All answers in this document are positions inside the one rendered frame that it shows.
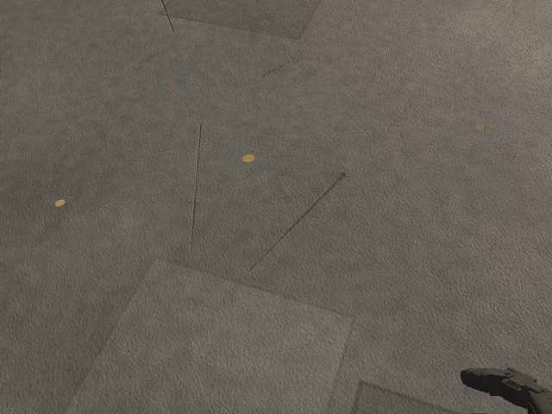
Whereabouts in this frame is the right robot hand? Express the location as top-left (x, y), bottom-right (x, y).
top-left (461, 367), bottom-right (552, 414)

